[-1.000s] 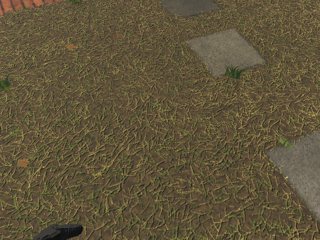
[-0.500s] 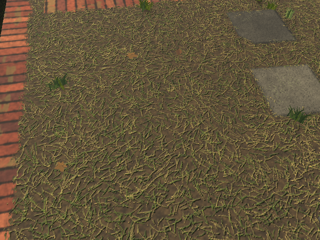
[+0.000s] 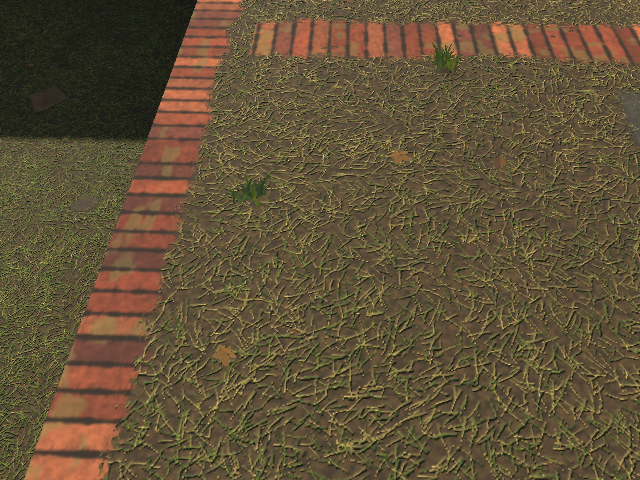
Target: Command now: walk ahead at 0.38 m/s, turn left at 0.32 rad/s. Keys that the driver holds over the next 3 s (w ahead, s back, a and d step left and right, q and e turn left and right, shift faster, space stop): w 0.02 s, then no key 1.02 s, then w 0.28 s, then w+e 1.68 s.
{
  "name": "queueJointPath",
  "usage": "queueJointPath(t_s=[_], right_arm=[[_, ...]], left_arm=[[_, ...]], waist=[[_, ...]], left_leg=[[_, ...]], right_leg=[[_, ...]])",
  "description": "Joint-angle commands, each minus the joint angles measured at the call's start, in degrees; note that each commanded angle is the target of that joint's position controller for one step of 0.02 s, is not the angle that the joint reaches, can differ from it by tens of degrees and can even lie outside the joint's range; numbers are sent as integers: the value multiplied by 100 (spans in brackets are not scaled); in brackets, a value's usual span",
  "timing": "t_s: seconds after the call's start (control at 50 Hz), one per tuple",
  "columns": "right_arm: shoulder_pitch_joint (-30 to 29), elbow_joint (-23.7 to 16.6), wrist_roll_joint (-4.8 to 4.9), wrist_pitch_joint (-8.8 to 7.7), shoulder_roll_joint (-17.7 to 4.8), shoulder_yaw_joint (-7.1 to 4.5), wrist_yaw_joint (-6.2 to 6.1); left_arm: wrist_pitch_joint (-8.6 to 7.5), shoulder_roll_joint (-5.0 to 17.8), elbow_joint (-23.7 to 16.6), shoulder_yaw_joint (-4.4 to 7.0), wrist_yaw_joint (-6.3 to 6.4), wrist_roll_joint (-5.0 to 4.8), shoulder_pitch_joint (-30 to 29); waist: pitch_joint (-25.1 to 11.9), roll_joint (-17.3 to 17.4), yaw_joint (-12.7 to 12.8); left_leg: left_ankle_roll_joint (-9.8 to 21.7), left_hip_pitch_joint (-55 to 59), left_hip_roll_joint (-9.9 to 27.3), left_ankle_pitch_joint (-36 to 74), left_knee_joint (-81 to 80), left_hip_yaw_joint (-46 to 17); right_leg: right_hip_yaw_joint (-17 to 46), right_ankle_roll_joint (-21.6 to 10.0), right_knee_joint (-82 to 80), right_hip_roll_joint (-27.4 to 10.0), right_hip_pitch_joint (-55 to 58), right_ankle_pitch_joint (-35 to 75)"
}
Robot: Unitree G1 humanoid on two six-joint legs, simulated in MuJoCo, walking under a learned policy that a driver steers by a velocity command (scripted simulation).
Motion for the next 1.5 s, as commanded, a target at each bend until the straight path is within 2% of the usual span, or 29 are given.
queueJointPath(t_s=[0.02, 0.06, 0.14, 0.2, 0.28, 0.34, 0.36, 0.38, 0.4, 0.42, 0.48, 0.58, 0.62, 0.64, 0.66, 0.7, 0.88, 1.04, 1.08, 1.12, 1.16, 1.2, 1.26, 1.28, 1.3, 1.32, 1.36, 1.42, 1.5], right_arm=[[-544, -808, 98, -221, -308, -27, -9], [-503, -566, 73, -280, -786, -176, -9], [-552, -493, -94, -320, -379, -94, 83], [-923, -572, -58, -297, 59, 82, 142], [-1082, -603, -14, -253, -189, -12, 172], [-479, -405, -100, -263, -523, -176, 100], [-11, -397, -201, -249, -892, -242, 32], [25, -373, -307, -200, -772, -144, 29], [67, -264, -206, -174, -275, -25, 101], [-295, -255, -139, -183, -211, 23, 151], [-1108, -229, -151, -188, -413, -31, 170], [-1392, -13, -145, -135, -232, 10, 102], [-1116, 215, -149, -139, -23, 88, 115], [-979, 247, -212, -138, -42, 90, 134], [-944, 255, -206, -119, -19, 79, 115], [-1073, 338, -169, -124, -148, 35, 48], [-837, 898, -94, -126, -145, -7, 21], [-792, 1401, -70, -39, -217, -24, -62], [-699, 1580, -35, -9, -175, -25, -71], [-878, 1579, -2, -51, -148, -29, -59], [-1250, 1420, 78, -239, -49, 2, -1], [-1286, 1415, 128, -432, -63, -4, 91], [-168, 1972, 132, -550, -166, -115, 185], [478, 2191, 91, -543, -439, -233, 171], [1185, 2347, 92, -567, -1114, -410, 196], [1218, 2333, 14, -644, -807, -264, 255], [453, 2113, -35, -757, -286, -91, 235], [345, 2148, -81, -726, -6, 37, 225], [505, 2213, -153, -677, -249, 28, 103]], left_arm=[[-105, 1415, 146, 339, 0, 188, 1366], [-121, 738, -23, 158, 59, 56, 845], [-6, 597, -53, 48, 174, 65, 550], [127, 713, 83, 54, 237, 21, 643], [222, 901, 233, 84, 215, -57, 924], [178, 730, 279, 19, 185, -84, 915], [117, 459, 160, -89, 168, 111, 952], [125, 1, 265, -273, 143, 166, 1699], [239, 378, 337, -179, 136, 51, 1492], [342, 590, 268, -108, 150, -33, 1204], [578, 461, 297, -87, 307, 40, 999], [601, 183, 461, -159, 309, 115, 1216], [592, 319, 353, -158, 282, 256, 1003], [592, 639, 241, -106, 317, 208, 802], [581, 715, 296, -71, 324, 128, 550], [476, 388, 282, -157, 324, 173, 365], [374, 358, 604, -190, 312, 85, 604], [418, 309, 848, -204, 296, 72, 556], [447, 349, 982, -174, 302, 25, 724], [445, 552, 980, -102, 314, -25, 811], [332, 861, 1019, 2, 326, -86, 1034], [187, 805, 991, 22, 327, -76, 955], [172, 657, 815, 10, 263, -129, 409], [140, 463, 716, -50, 248, -82, 228], [72, 129, 448, -136, 262, -37, 124], [-19, 291, 366, -92, 273, -104, 49], [-94, 355, 542, -56, 190, -328, 376], [-36, 277, 612, 22, 106, -201, 345], [105, -79, 368, -56, 20, -140, -97]], waist=[[170, -1504, 508], [760, -899, 345], [273, -826, 161], [66, -867, 310], [-3, -919, 367], [-304, -590, -57], [-947, 12, -183], [-1725, 1192, 76], [-1733, 1044, -81], [-1047, 776, -19], [-257, 605, 262], [-412, 673, 420], [-168, 387, 343], [133, -94, 112], [345, -713, -36], [436, -694, 28], [-13, -179, 152], [40, -98, 127], [17, -249, 146], [556, -689, 234], [1160, -1138, 354], [1351, -1117, 267], [818, -825, -339], [519, -274, -595], [169, 1471, -739], [70, 1373, -683], [528, 484, -266], [550, 438, -131], [691, 218, -172]], left_leg=[[19, -2966, -55, -1635, 2003, 166], [-99, -3369, 319, -823, 2768, -111], [-456, -2457, 513, 115, 2343, 559], [-536, -1394, 533, 766, 1176, 1057], [-321, -704, 387, 1234, 188, 1099], [126, 805, 411, 2688, -934, 973], [466, 2039, 1341, 5000, -513, 75], [1550, 2863, 2630, 6029, -424, -1224], [1665, 2385, 2568, 4971, -777, -1548], [1404, 1876, 2279, 4024, -953, -1155], [938, 481, 1710, 2588, -1410, -427], [805, -239, 1353, 1221, -1375, 99], [294, -596, 1036, -286, -1323, 237], [46, -611, 776, -742, -1178, 403], [-141, -99, 513, -369, -1022, 734], [-149, 361, 517, 310, -690, 770], [-89, 626, 610, 2063, -491, 761], [-130, 819, 635, 2272, -519, 773], [-116, 721, 369, 770, -314, 1066], [-99, -138, 145, -815, 181, 1311], [-17, -1026, 310, -680, 922, 1325], [152, -1355, 619, -715, 1005, 1082], [240, 887, 352, 267, -446, 1377], [342, 1796, 663, 352, -737, 714], [1033, 2664, 1891, -291, -1710, -1599], [1497, 2813, 2556, -347, -2220, -2998], [1158, 2490, 2351, 95, -2096, -1692], [591, 2245, 1815, 1814, -2153, 5], [641, 1846, 1751, 2578, -2439, 809]], right_leg=[[3626, -1400, -1566, -2388, 1891, -2464], [2935, -1374, -1482, -2082, 1624, -1679], [1058, -1053, -1158, -1449, 1333, 2992], [283, -892, -1001, -1078, 874, 3898], [422, -863, -737, -1290, 992, 3688], [303, -469, 209, -970, 730, 3385], [62, -158, 1166, -652, 60, 1963], [48, 218, 2441, -276, -673, -1438], [359, 361, 2913, -322, -734, -2580], [341, 421, 3195, -447, -1011, -2623], [209, 537, 2395, -585, -667, -1933], [-149, 423, 643, -374, 672, 8], [101, 191, -6, -548, 976, 683], [354, -22, -199, -830, 620, 350], [392, -221, -363, -778, -254, -969], [375, -93, -578, -686, -607, -1197], [133, -2, -124, -501, 261, 776], [57, -23, -199, -433, 356, 1104], [67, -168, -349, -374, 350, -372], [775, -594, -823, -799, 164, -2419], [2115, -1169, -1536, -1778, 212, -3312], [2346, -1309, -1563, -2070, 380, -2550], [1094, -788, -818, -1328, -377, -1189], [456, -502, 303, -851, -899, -295], [-452, -7, 2368, 7, -1958, -702], [178, 8, 3681, 99, -2649, -1903], [636, -337, 4348, -426, -3057, -1109], [552, -411, 3666, -692, -2771, -31], [322, -140, 2876, -614, -2828, 622]])
Next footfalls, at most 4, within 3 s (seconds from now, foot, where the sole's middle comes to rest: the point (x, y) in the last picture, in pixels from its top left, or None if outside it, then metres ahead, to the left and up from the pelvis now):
0.34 left None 0.23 0.13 -0.77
0.62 right None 0.19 -0.12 -0.77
1.76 right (380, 434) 0.61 -0.10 -0.77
2.26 left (330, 308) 0.94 0.00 -0.77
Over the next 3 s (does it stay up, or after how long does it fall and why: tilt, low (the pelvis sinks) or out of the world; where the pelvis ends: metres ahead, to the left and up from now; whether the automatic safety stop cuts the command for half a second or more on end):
stays up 1.02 -0.30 0.01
